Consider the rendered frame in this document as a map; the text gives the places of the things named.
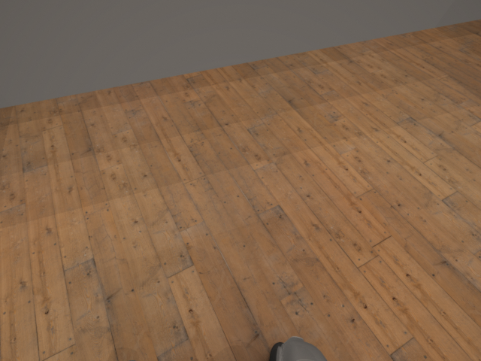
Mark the right robot thigh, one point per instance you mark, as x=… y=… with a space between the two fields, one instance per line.
x=299 y=351

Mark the robot right shin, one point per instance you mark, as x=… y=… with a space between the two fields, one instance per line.
x=295 y=338

